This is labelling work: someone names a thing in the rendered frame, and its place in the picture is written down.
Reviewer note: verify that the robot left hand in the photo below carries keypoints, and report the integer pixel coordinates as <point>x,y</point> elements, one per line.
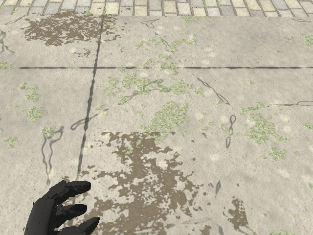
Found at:
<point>48,212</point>

